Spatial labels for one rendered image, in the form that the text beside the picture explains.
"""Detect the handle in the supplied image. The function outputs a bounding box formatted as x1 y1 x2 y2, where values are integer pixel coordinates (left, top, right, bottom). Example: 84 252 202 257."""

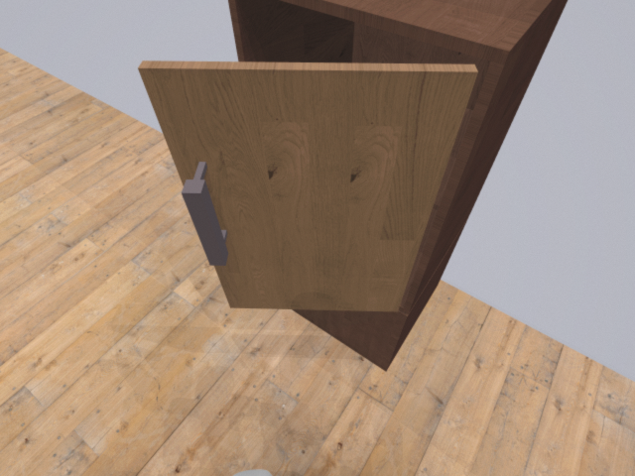
182 162 228 266

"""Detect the cupboard door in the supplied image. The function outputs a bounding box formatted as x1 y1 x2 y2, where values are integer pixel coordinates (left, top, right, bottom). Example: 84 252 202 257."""
138 60 478 312

